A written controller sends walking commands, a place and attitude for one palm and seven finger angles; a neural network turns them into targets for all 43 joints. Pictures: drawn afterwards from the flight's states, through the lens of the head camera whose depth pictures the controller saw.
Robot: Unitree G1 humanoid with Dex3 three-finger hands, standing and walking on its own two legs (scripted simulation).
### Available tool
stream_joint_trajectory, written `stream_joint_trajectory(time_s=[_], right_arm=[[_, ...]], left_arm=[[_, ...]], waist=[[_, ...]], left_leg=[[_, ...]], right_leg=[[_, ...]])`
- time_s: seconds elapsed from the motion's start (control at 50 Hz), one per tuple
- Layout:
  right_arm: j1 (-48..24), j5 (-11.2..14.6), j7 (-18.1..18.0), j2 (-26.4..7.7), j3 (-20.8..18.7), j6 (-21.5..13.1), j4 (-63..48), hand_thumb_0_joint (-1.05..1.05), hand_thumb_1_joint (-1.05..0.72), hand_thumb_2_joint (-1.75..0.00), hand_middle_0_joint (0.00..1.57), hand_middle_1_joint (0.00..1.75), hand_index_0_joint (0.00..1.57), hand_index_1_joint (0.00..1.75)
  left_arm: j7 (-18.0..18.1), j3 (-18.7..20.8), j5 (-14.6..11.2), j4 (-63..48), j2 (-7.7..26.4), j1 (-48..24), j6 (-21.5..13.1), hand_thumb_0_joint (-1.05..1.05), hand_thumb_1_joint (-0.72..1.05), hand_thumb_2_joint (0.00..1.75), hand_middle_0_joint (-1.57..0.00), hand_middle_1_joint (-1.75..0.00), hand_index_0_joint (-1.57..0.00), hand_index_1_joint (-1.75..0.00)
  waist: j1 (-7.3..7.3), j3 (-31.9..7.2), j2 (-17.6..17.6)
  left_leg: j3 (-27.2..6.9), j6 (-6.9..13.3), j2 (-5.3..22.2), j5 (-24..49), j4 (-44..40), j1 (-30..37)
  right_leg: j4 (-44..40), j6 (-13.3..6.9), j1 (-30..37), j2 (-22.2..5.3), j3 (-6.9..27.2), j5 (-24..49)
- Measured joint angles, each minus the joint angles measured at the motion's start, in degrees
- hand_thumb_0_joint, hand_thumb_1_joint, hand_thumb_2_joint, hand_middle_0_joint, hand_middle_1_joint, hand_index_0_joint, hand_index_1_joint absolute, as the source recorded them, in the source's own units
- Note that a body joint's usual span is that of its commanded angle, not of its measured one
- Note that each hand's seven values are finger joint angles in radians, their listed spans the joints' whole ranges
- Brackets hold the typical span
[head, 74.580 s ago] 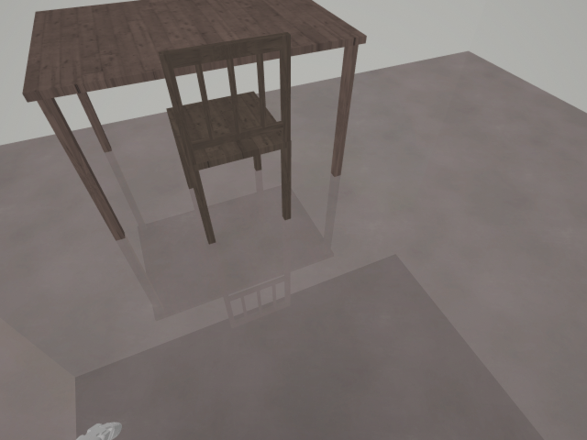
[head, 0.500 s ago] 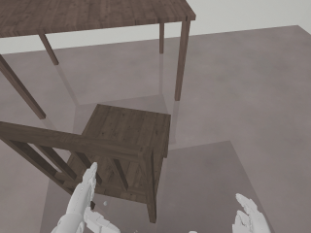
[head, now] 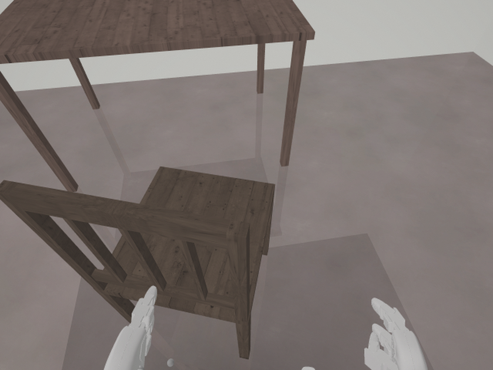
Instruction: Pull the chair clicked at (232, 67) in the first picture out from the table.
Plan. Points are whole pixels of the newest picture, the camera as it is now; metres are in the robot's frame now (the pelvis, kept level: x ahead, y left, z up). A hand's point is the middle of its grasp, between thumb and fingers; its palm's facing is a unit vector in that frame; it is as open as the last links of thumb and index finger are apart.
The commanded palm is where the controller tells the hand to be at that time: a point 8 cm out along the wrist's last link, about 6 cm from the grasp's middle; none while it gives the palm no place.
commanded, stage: draw the hand back to the body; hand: left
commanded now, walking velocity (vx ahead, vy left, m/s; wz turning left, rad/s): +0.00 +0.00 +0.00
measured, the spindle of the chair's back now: (146, 260) +0.33 +0.20 -0.05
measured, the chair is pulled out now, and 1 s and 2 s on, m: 0.64 0.64 0.64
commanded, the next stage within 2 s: step back with the hand held close in 1.56 s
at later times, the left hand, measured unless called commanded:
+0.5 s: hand (113, 322) +0.18 +0.16 +0.11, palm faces +0.06 -0.99 -0.10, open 17.3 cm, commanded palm +0.14 +0.23 +0.11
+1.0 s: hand (18, 271) +0.20 +0.24 +0.19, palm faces +0.42 -0.81 -0.41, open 12.0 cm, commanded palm +0.16 +0.29 +0.21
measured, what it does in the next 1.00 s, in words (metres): rises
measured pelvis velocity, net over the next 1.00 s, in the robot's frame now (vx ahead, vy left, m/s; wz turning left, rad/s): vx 0.02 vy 0.00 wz -0.01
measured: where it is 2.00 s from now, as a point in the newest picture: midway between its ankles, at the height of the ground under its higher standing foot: outside the picture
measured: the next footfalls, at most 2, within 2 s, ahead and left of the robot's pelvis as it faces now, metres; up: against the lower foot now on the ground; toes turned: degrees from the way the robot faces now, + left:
none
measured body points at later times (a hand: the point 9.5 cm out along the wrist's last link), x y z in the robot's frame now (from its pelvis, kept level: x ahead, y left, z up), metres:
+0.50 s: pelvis +0.00 -0.01 +0.00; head +0.03 -0.02 +0.45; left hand +0.17 +0.22 +0.11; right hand +0.18 -0.23 -0.08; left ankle -0.02 +0.13 -0.68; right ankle +0.02 -0.14 -0.68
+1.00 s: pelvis +0.02 +0.00 +0.05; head +0.00 -0.03 +0.50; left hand +0.18 +0.28 +0.21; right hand +0.21 -0.22 -0.03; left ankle -0.02 +0.13 -0.68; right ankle +0.02 -0.14 -0.68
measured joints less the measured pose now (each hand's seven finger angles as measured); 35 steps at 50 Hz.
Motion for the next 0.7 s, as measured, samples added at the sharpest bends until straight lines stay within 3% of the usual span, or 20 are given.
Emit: stream_joint_trajectory(time_s=[0.06,0.12,0.22,0.26,0.34,0.4,0.5,0.54,0.58,0.7], right_arm=[[-0.2,-0.1,-0.1,0.5,-0.3,-1.8,0.6,0.01,-0.90,-0.90,0.20,0.30,0.20,0.30],[-0.5,0.1,0.1,1.3,-0.8,-3.1,2.0,0.01,-0.90,-0.90,0.20,0.30,0.20,0.30],[-2.0,0.2,1.8,2.1,-1.8,-3.6,4.4,0.01,-0.90,-0.90,0.20,0.30,0.20,0.30],[-2.9,0.5,2.3,2.2,-2.0,-2.8,4.9,0.01,-0.90,-0.90,0.20,0.30,0.20,0.30],[-3.2,1.4,1.6,2.0,-1.5,-0.8,4.2,0.01,-0.90,-0.90,0.20,0.30,0.20,0.30],[-2.6,1.9,0.3,2.0,-1.1,-0.6,3.7,0.01,-0.90,-0.90,0.20,0.30,0.20,0.30],[-1.7,2.2,-0.8,2.0,-1.2,-2.1,4.6,0.01,-0.90,-0.90,0.20,0.30,0.20,0.30],[-1.3,1.9,-1.6,2.0,-1.4,-1.2,4.6,0.01,-0.90,-0.90,0.20,0.30,0.20,0.30],[-1.3,1.7,-2.2,1.8,-1.3,-0.2,4.3,0.01,-0.90,-0.90,0.20,0.30,0.20,0.30],[-2.1,0.9,-3.2,0.9,-0.8,0.9,4.2,0.01,-0.90,-0.90,0.20,0.30,0.20,0.30]], left_arm=[[-0.5,0.9,-4.5,-2.0,-1.1,1.5,-6.2,-0.01,-0.54,0.21,0.00,0.00,-0.01,0.00],[-1.2,2.8,-7.1,-4.7,-1.7,1.8,-14.0,-0.01,-0.54,0.21,-0.01,0.00,-0.01,0.00],[-3.1,7.3,-8.2,-6.3,-1.1,0.4,-27.8,-0.01,-0.54,0.21,0.00,0.00,-0.01,0.00],[-4.8,8.6,-8.4,-5.9,-0.7,-0.2,-29.7,-0.01,-0.55,0.21,0.00,0.00,-0.01,0.00],[-8.4,9.2,-10.1,-6.3,0.7,1.0,-24.5,-0.01,-0.55,0.21,0.00,0.00,0.00,0.00],[-9.1,10.2,-12.0,-7.8,2.1,2.6,-20.8,-0.01,-0.55,0.21,0.00,0.00,-0.01,0.00],[-8.3,14.7,-14.7,-10.9,3.0,3.3,-21.7,-0.01,-0.52,0.22,-0.01,-0.01,-0.01,-0.01],[-4.4,15.5,-10.5,-11.9,4.8,2.5,-18.9,-0.01,-0.49,0.24,-0.01,-0.01,-0.02,-0.02],[-0.3,15.8,-7.3,-12.4,6.0,2.7,-14.8,-0.01,-0.44,0.26,-0.02,-0.02,-0.02,-0.03],[6.1,14.7,-3.8,-12.2,6.5,4.4,-7.7,-0.01,-0.26,0.34,-0.04,-0.06,-0.05,-0.06]], waist=[[0.35,-0.2,-0.4],[1.15,-0.4,-1.1],[2.09,-1.0,-1.0],[2.35,-0.5,-0.5],[2.50,0.5,0.7],[2.50,0.6,1.2],[2.75,0.4,1.1],[3.57,0.6,0.8],[3.49,1.0,0.9],[3.45,2.6,1.7]], left_leg=[[0.0,-0.1,0.1,-0.5,1.6,-1.8],[-0.1,-0.3,0.3,-1.2,3.4,-3.6],[-0.4,-0.7,0.6,-2.5,7.1,-7.1],[-0.3,-0.7,0.7,-3.0,8.2,-7.6],[0.0,-0.7,0.7,-2.9,7.1,-5.6],[0.0,-0.5,0.6,-2.1,4.7,-3.1],[-0.6,-0.6,0.7,-0.8,1.0,0.7],[-0.5,-0.8,0.8,-0.3,-1.1,3.1],[-0.4,-0.8,0.7,0.7,-3.7,6.1],[0.3,-0.2,0.3,3.4,-11.3,14.4]], right_leg=[[1.5,-0.1,-1.8,0.1,0.1,-0.4],[3.4,-0.3,-3.7,0.2,0.0,-1.0],[6.8,-0.5,-7.2,0.5,0.0,-2.2],[7.8,-0.6,-7.8,0.6,0.0,-2.5],[7.0,-0.3,-5.9,0.6,0.3,-2.5],[4.8,-0.3,-3.4,0.6,0.2,-1.9],[0.8,-0.5,0.8,0.7,-0.6,-0.8],[-1.0,-0.6,3.1,0.8,-0.5,-0.3],[-3.5,-0.5,6.1,0.7,-0.5,0.4],[-10.4,-0.1,14.1,0.4,-0.2,2.9]])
